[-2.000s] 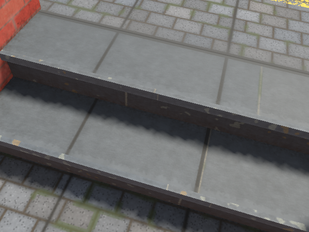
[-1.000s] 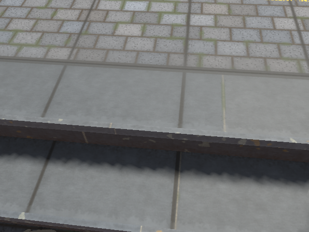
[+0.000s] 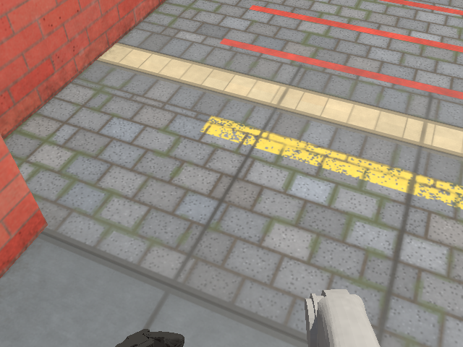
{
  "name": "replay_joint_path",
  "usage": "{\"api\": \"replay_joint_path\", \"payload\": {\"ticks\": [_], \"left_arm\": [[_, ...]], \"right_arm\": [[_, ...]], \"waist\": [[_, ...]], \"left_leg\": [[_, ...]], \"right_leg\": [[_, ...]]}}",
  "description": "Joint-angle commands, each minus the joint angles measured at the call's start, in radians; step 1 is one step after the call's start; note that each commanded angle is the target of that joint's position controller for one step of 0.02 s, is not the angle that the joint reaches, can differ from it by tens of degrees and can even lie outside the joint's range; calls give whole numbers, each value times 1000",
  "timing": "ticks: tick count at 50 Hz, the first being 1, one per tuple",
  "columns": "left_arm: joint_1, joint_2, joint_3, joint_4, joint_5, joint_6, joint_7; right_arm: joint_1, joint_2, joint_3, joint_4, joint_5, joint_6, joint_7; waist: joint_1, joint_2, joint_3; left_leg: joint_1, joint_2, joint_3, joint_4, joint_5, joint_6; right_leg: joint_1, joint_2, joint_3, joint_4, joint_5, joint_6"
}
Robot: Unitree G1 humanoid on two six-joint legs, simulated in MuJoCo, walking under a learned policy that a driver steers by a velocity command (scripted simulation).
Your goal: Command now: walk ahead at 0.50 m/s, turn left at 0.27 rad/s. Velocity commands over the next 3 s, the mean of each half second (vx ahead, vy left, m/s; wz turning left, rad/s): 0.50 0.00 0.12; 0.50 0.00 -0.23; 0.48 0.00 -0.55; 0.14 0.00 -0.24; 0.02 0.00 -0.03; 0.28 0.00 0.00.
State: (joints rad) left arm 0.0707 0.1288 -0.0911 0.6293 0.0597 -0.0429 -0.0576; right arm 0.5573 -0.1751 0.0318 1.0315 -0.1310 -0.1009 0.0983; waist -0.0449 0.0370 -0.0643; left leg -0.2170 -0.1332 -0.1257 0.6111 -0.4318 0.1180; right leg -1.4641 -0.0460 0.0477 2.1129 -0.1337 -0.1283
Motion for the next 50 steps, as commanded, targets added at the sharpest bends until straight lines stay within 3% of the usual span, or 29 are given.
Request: {"api": "replay_joint_path", "payload": {"ticks": [1,2,5,6,7,8,9,10,11,13,14,16,19,20,23,25,31,33,34,35,36,37,38,40,42,46,47,48,50], "left_arm": [[-354,36,8,-167,8,25,-9],[-319,37,8,-147,21,34,-15],[-266,101,24,-118,6,51,-32],[-211,133,34,-113,-16,38,-31],[-3,189,64,-49,-33,16,-24],[264,204,69,55,-31,0,-24],[567,237,89,166,24,13,-14],[642,271,94,213,32,-15,4],[459,274,97,226,2,-42,13],[284,87,61,280,-8,-47,22],[225,9,41,304,-9,-50,27],[182,-33,33,339,-6,-64,46],[105,68,66,299,28,-78,33],[114,69,61,285,35,-94,30],[268,122,74,296,21,-101,26],[368,142,83,310,7,-94,6],[482,185,112,368,-8,-89,-13],[437,227,131,373,0,-84,-9],[431,211,131,362,13,-87,-8],[623,77,93,360,25,-93,12],[564,78,80,337,14,-93,-12],[341,155,124,306,-26,-75,-30],[271,159,137,296,-33,-79,-24],[262,79,121,296,14,-82,-7],[243,19,109,281,17,-63,-13],[174,36,117,275,0,-50,-35],[141,102,144,223,-134,-29,38],[108,114,139,211,-129,-24,62],[42,108,141,178,-97,-23,65]], "right_arm": [[73,-93,6,-38,19,-11,10],[3,-96,8,-81,54,-19,13],[-7,-253,-31,-124,117,-60,20],[-32,-315,-60,-123,123,-51,32],[-54,-310,-76,-130,84,-50,36],[157,-145,-40,-102,21,-51,30],[40,-139,-48,-133,30,-19,36],[-146,-150,-67,-162,82,-4,36],[-199,-120,-63,-175,98,-8,10],[-285,-76,-33,-229,56,3,-33],[-308,-49,-19,-246,44,16,-43],[-339,-17,-1,-263,48,33,-44],[-467,-90,-21,-305,77,4,-13],[-484,-80,-26,-310,66,-5,-3],[-579,-86,-30,-323,60,-9,4],[-666,-67,-32,-338,67,15,4],[-800,-103,-74,-396,85,38,-27],[-704,-144,-98,-382,110,21,-53],[-541,-177,-110,-341,112,13,-70],[-344,-200,-105,-289,93,8,-71],[-99,-177,-104,-215,84,10,-85],[17,-184,-127,-132,71,5,-102],[-110,-208,-138,-130,79,-1,-112],[-267,-51,-96,-144,91,10,-124],[-337,28,-77,-155,95,6,-122],[-297,5,-76,-130,56,-23,-115],[-290,-137,-110,-117,120,-25,-110],[-280,-143,-109,-109,132,-25,-114],[-249,-141,-104,-94,124,-20,-128]], "waist": [[-37,65,104],[-6,52,86],[35,133,-30],[76,179,-44],[131,137,-170],[98,-183,-520],[272,-385,-523],[291,-295,-246],[206,-129,-57],[94,55,-83],[37,61,-79],[-9,-27,-46],[-5,-10,-14],[-16,-95,-10],[61,-59,-12],[102,-104,31],[93,-129,92],[20,-127,24],[-19,-111,-132],[5,97,-422],[-101,220,-495],[-170,110,-267],[-109,83,-49],[1,14,-41],[62,-8,-57],[75,-6,14],[99,-27,68],[87,-33,66],[72,-10,89]], "left_leg": [[-349,231,-286,-431,168,189],[-322,272,-245,-441,408,185],[41,353,-179,-361,1460,175],[193,370,-145,-282,1745,160],[175,329,-78,-36,1940,101],[-235,226,-112,254,1477,21],[-547,-23,-156,681,271,-37],[-758,-23,-209,1089,340,-19],[-860,32,-177,1183,428,-19],[-873,78,-127,1252,367,19],[-871,118,-115,1196,356,40],[-932,128,-100,1208,235,79],[-723,189,70,787,350,28],[-659,212,98,802,439,13],[-701,222,120,507,558,-47],[-609,210,158,319,563,-71],[-483,135,203,-34,443,-51],[-224,101,213,-112,493,-4],[114,141,168,6,597,60],[711,360,-46,85,805,261],[888,562,-445,-145,673,372],[679,496,-399,-231,438,216],[380,479,-283,-292,302,151],[103,449,-117,-367,416,135],[31,436,-35,-427,463,135],[-23,408,149,-497,550,139],[-33,396,167,-482,487,64],[-41,396,180,-485,460,47],[-48,377,233,-492,473,29]], "right_leg": [[292,-43,-152,-295,-29,46],[417,-29,-201,-452,-103,62],[676,113,-266,-867,-283,104],[715,142,-261,-1032,-288,78],[967,134,-164,-1076,-125,21],[1591,-64,324,-1132,121,-237],[1749,-232,811,-1505,-65,-375],[1524,-205,886,-1627,-456,-251],[1313,-204,772,-1589,-566,-208],[1200,-208,549,-1594,-294,-206],[1142,-175,438,-1608,-241,-164],[1119,-119,274,-1669,-113,-113],[950,-42,28,-1824,-92,-86],[920,-40,11,-1854,13,-77],[1159,-70,-12,-1846,262,-77],[1207,-96,-17,-1893,275,-83],[1557,-189,3,-1853,654,-54],[1550,-161,-32,-1718,961,-3],[1423,-121,-32,-1562,897,40],[1059,-25,-32,-1253,493,113],[813,148,-31,-948,-393,152],[683,85,68,-730,-339,103],[639,20,75,-677,-242,69],[778,-60,78,-749,-140,31],[798,-76,62,-751,-154,30],[688,-89,54,-852,17,26],[653,-93,82,-899,39,71],[655,-91,74,-963,87,86],[695,-74,24,-1121,184,96]]}}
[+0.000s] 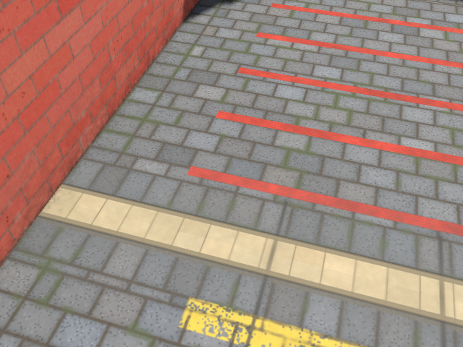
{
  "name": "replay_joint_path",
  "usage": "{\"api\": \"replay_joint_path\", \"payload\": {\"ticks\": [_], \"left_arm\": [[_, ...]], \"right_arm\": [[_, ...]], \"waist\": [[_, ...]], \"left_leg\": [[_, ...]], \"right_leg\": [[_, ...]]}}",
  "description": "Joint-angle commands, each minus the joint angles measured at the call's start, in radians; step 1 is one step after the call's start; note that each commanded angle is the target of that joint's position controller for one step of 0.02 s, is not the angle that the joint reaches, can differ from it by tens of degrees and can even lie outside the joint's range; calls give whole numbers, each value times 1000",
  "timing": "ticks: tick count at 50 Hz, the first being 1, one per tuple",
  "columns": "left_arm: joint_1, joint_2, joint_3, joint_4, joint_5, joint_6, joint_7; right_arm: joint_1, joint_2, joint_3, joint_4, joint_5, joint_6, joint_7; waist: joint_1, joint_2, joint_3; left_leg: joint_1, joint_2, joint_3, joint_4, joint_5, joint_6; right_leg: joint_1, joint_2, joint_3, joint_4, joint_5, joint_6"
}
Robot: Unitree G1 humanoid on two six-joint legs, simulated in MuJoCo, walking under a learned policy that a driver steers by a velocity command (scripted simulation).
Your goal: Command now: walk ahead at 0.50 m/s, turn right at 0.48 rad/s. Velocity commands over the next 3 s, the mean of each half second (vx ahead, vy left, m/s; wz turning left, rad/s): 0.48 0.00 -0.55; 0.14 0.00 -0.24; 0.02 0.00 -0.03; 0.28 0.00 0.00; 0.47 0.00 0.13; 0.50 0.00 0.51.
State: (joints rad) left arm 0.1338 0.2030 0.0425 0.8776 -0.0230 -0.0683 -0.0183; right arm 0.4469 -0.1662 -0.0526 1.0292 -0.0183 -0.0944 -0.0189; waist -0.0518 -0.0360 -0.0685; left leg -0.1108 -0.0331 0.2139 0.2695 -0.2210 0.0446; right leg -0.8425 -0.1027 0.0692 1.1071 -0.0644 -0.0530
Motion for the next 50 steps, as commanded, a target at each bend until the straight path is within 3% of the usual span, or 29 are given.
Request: {"api": "replay_joint_path", "payload": {"ticks": [1,5,7,9,11,12,13,14,15,16,17,18,20,22,25,28,32,33,34,35,36,37,38,40,42,45,47,49,50], "left_arm": [[-61,31,8,-85,-12,5,20],[-208,12,5,-135,-9,18,-12],[-240,22,10,-160,-6,22,-27],[-218,55,26,-180,-1,27,-38],[-15,129,68,-140,-1,27,-37],[164,216,106,-98,7,31,-20],[217,339,129,-90,2,28,-5],[282,298,112,-104,11,26,5],[255,234,97,-102,23,20,14],[180,187,85,-121,13,16,18],[95,158,76,-144,7,13,17],[51,131,66,-160,11,7,17],[46,141,66,-171,13,0,19],[57,183,77,-179,14,-2,31],[102,212,91,-177,3,20,47],[154,184,85,-165,-3,36,52],[125,142,75,-182,4,37,62],[130,113,67,-197,13,33,63],[210,64,54,-203,32,28,61],[351,92,48,-188,15,28,56],[354,175,64,-161,8,43,51],[248,198,72,-170,4,67,55],[190,186,72,-173,10,90,62],[159,137,64,-179,18,114,68],[172,79,47,-165,22,106,70],[166,82,43,-142,24,97,71],[173,82,41,-123,31,99,65],[132,132,43,-151,56,102,64],[114,183,57,-133,43,102,63]], "right_arm": [[-124,-156,-22,-87,8,-26,-18],[-27,-174,-34,-61,18,-7,-26],[-27,-190,-44,-68,23,10,-22],[-44,-224,-56,-85,33,22,-26],[-86,-256,-65,-105,38,37,-32],[-100,-245,-60,-128,28,32,-34],[-43,-97,-12,-195,-11,1,-11],[-122,-140,-13,-222,27,-51,10],[-221,-173,-25,-253,64,-75,18],[-247,-175,-20,-260,56,-83,12],[-264,-187,-29,-262,28,-79,2],[-258,-202,-41,-269,17,-64,-1],[-255,-176,-43,-295,12,-35,-2],[-317,-150,-34,-326,4,-21,-9],[-426,-112,-15,-360,-3,-19,-8],[-460,-136,-19,-369,18,-11,4],[-398,-182,-40,-366,-4,-22,15],[-354,-210,-46,-362,-20,-29,14],[-286,-245,-48,-359,-48,-34,11],[-237,-228,-45,-336,-40,-22,15],[-271,-178,-34,-348,-7,-9,19],[-314,-149,-23,-359,0,6,18],[-356,-127,-9,-359,-4,21,17],[-425,-130,-5,-351,-10,45,15],[-431,-138,-11,-338,-12,52,13],[-380,-144,-13,-309,0,52,8],[-376,-138,-7,-299,12,57,7],[-344,-117,3,-281,7,53,11],[-317,-127,-6,-287,6,51,13]], "waist": [[64,78,99],[1,66,136],[2,71,141],[33,122,103],[144,135,3],[215,90,-92],[131,-183,-177],[178,-135,-331],[188,-104,-226],[146,-27,-151],[97,29,-90],[58,41,-55],[21,47,-19],[21,41,25],[62,-18,11],[92,-66,-37],[41,-72,-55],[26,-32,-92],[37,137,-193],[67,367,-335],[67,246,-320],[44,169,-215],[51,112,-140],[86,134,-33],[87,182,-35],[75,184,-86],[93,172,-63],[73,98,-7],[19,-48,30]], "left_leg": [[-139,266,-81,-155,261,91],[91,306,-38,-114,299,78],[176,322,-12,-44,466,65],[214,332,12,86,807,51],[186,293,44,390,986,15],[-54,255,34,664,766,-25],[-578,53,-18,1068,-179,-98],[-700,-11,-267,1233,-339,-94],[-799,51,-304,1229,-248,-69],[-767,98,-301,1143,-159,-55],[-696,127,-291,1063,-118,-62],[-615,151,-296,1008,-100,-69],[-553,157,-287,902,-94,-87],[-525,132,-258,749,-45,-107],[-394,43,-222,465,175,-111],[-340,11,-243,331,292,-106],[-228,26,-263,173,340,-36],[-107,85,-298,155,550,-2],[157,283,-466,245,991,100],[303,469,-752,198,968,279],[240,458,-806,161,623,287],[148,398,-729,135,406,250],[32,350,-661,99,260,219],[-197,258,-532,28,132,160],[-250,186,-417,23,192,138],[-190,202,-417,51,157,156],[-236,185,-410,57,-24,121],[-326,140,-381,86,-241,28],[-288,65,-291,106,-215,-8]], "right_leg": [[94,-11,-28,-185,150,18],[61,-1,-78,-372,125,-11],[88,26,-124,-437,26,-38],[201,88,-187,-455,-92,-68],[476,172,-222,-565,-82,-118],[810,115,-75,-567,-10,-168],[1221,-162,462,-603,-16,-365],[1304,-240,745,-776,-79,-426],[1250,-196,588,-782,-20,-358],[1101,-152,450,-778,51,-310],[931,-119,363,-797,125,-283],[800,-93,308,-822,160,-271],[669,-69,282,-854,174,-269],[566,-38,207,-849,356,-252],[490,55,105,-780,453,-177],[557,34,146,-721,331,-143],[641,27,222,-543,236,-90],[614,88,200,-430,194,-52],[439,180,143,-177,-218,1],[311,225,131,16,-649,54],[278,163,160,112,-622,82],[235,137,120,157,-556,105],[238,109,86,140,-508,115],[353,71,40,-19,-438,117],[471,85,-18,-201,-411,113],[571,88,-30,-409,-292,106],[670,104,-54,-570,-157,79],[708,11,50,-640,-128,24],[587,8,66,-643,-298,-15]]}}
Over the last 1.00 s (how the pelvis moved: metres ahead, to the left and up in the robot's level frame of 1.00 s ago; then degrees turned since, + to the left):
0.64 0.01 0.19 -7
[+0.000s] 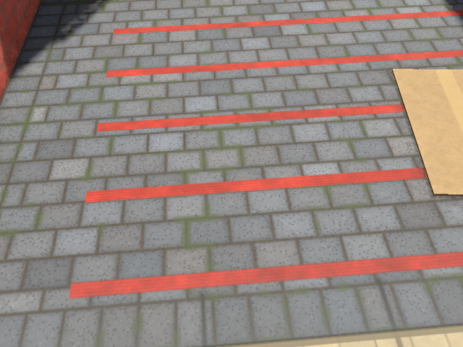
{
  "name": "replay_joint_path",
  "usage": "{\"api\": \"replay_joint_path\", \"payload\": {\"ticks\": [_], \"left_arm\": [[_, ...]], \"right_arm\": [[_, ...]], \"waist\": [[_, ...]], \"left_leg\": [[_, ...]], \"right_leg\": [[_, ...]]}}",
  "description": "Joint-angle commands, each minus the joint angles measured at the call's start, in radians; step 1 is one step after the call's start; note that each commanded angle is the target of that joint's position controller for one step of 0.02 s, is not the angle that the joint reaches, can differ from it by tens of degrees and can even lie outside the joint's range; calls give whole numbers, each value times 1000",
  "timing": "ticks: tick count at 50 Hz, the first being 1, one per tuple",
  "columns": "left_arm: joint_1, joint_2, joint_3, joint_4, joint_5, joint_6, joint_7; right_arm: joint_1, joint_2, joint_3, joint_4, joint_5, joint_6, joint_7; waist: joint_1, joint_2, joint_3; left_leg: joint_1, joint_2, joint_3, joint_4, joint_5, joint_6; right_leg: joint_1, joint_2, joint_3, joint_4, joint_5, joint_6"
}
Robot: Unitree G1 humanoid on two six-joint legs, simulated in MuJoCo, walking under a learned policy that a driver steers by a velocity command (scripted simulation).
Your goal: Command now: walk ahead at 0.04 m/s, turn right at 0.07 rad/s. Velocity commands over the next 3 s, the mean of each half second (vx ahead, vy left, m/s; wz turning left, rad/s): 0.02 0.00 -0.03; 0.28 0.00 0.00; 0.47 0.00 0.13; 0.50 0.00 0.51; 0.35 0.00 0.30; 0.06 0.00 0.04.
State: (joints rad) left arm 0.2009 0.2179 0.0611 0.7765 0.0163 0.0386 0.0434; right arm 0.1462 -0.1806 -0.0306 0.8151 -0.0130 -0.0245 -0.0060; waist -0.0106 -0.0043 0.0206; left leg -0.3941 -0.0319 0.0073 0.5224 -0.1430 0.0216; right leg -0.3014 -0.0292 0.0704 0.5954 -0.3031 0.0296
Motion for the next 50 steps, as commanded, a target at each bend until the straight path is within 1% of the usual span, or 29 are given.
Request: {"api": "replay_joint_path", "payload": {"ticks": [1,2,3,4,6,13,19,26,27,28,29,30,31,32,33,34,35,36,37,38,39,40,41,42,43,44,45,47,50], "left_arm": [[35,115,29,-33,-2,-14,-3],[29,84,18,-28,2,-25,-3],[17,85,17,-26,2,-35,-3],[14,83,17,-24,-2,-45,-3],[38,83,17,-11,-8,-56,-1],[81,79,18,21,-15,-57,3],[91,70,18,54,-17,-54,4],[99,64,16,97,-17,-53,7],[127,54,14,117,-17,-51,6],[140,70,19,127,-24,-49,6],[143,91,25,125,-30,-50,7],[160,106,27,122,-37,-58,7],[187,130,32,126,-42,-70,7],[186,161,40,131,-47,-83,6],[169,168,42,132,-50,-96,4],[139,155,37,127,-47,-106,1],[105,143,33,121,-49,-110,-5],[69,134,30,114,-51,-109,-11],[28,121,25,97,-50,-112,-13],[6,66,13,68,-50,-121,-10],[-5,67,15,37,-52,-136,-6],[4,108,27,42,-64,-143,-12],[23,100,24,59,-68,-148,-22],[26,89,24,71,-63,-150,-23],[12,99,32,70,-52,-149,-22],[4,101,38,70,-46,-145,-24],[-2,89,37,70,-42,-140,-28],[-56,69,32,51,-36,-131,-31],[-182,39,13,5,-36,-129,-39]], "right_arm": [[-47,-123,-29,-66,-7,-20,-3],[-50,-115,-30,-61,-3,-19,-7],[-38,-103,-28,-48,-1,-15,-12],[-23,-104,-29,-38,-2,-12,-15],[-10,-98,-30,-21,-1,-12,-14],[-5,-107,-33,31,6,-7,-15],[-7,-117,-35,73,11,5,-25],[-17,-119,-35,118,13,15,-33],[3,-104,-32,137,13,17,-32],[9,-111,-35,148,20,18,-32],[0,-120,-38,148,27,15,-32],[-24,-121,-38,139,32,4,-30],[-57,-108,-35,125,39,-14,-25],[-77,-92,-33,116,47,-34,-18],[-88,-93,-32,110,48,-53,-10],[-66,-95,-34,115,51,-67,-1],[-14,-92,-35,135,53,-77,7],[75,-96,-41,174,53,-81,12],[182,-129,-56,217,43,-82,15],[296,-223,-82,244,38,-83,16],[388,-268,-85,259,28,-87,30],[298,-195,-55,240,17,-93,30],[227,-157,-42,211,19,-97,29],[188,-157,-37,197,19,-98,30],[172,-150,-31,190,24,-95,30],[184,-125,-20,196,21,-89,29],[212,-121,-16,204,18,-84,25],[253,-144,-15,214,18,-76,12],[264,-184,-19,211,15,-66,-4]], "waist": [[1,-86,-34],[-5,-99,-20],[-13,-100,-6],[-14,-97,0],[-11,-64,-7],[2,-2,-37],[1,3,-41],[0,-4,-24],[3,-12,-44],[5,-30,-19],[11,-54,23],[26,-76,71],[40,-120,110],[40,-175,147],[35,-189,179],[12,-185,178],[-21,-174,159],[-64,-150,126],[-105,-89,83],[-130,157,36],[-149,335,-7],[-89,199,34],[-59,134,63],[-41,87,65],[-32,69,73],[-28,75,60],[-31,89,52],[-42,81,55],[-62,78,77]], "left_leg": [[75,46,-53,-93,-221,-9],[113,43,-47,-70,-170,-11],[135,47,-46,-55,-138,-4],[137,45,-45,-44,-109,1],[144,48,-47,-38,-63,10],[178,56,-51,-14,81,10],[197,61,-55,-5,115,12],[203,61,-54,-13,101,11],[211,46,-38,-14,-16,11],[183,19,-13,7,-208,14],[125,-1,5,32,-366,17],[55,-6,13,67,-431,20],[-11,-12,35,134,-397,18],[-61,-11,51,205,-306,23],[-78,24,17,232,-261,40],[-66,40,9,205,-257,57],[13,38,20,118,-257,71],[171,19,33,21,-224,76],[321,34,-24,-30,-171,80],[457,189,-329,-194,-286,159],[561,386,-733,-362,-318,286],[524,413,-723,-349,-334,283],[486,372,-594,-342,-314,248],[459,333,-491,-354,-281,212],[433,308,-411,-369,-185,186],[414,274,-336,-382,-104,166],[413,255,-283,-389,-29,162],[420,240,-219,-400,84,170],[366,229,-156,-419,123,166]], "right_leg": [[-47,-51,64,-175,-182,-100],[-86,-49,63,-199,-206,-87],[-104,-42,56,-202,-176,-72],[-100,-39,51,-194,-138,-63],[-74,-33,44,-169,-60,-58],[-12,-15,23,-123,99,-60],[10,-3,6,-118,153,-57],[18,4,-6,-133,151,-53],[28,9,-10,-154,34,-58],[13,10,0,-173,-136,-77],[-5,-10,37,-205,-305,-108],[-11,-53,104,-257,-437,-143],[9,-121,206,-325,-514,-183],[29,-202,320,-384,-530,-227],[18,-251,381,-401,-474,-255],[29,-255,367,-382,-382,-252],[21,-226,309,-345,-298,-227],[-34,-172,228,-285,-219,-189],[-99,-100,133,-146,-49,-146],[-244,41,-49,184,41,-68],[-420,104,-36,454,-223,-42],[-500,37,42,596,-224,-65],[-514,-10,42,626,-125,-91],[-512,-46,23,597,-31,-106],[-495,-76,12,547,35,-108],[-453,-88,-4,504,77,-100],[-437,-87,-25,466,105,-87],[-457,-81,-55,371,154,-56],[-418,-62,-77,159,258,-28]]}}
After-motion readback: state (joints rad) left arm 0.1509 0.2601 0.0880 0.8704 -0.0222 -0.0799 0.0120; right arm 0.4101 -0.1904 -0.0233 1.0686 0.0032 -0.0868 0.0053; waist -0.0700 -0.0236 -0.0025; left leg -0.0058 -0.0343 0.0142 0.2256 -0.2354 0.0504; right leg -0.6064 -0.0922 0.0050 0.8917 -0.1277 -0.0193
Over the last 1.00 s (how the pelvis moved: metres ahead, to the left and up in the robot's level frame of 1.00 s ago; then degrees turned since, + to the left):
0.42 -0.08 -0.02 -24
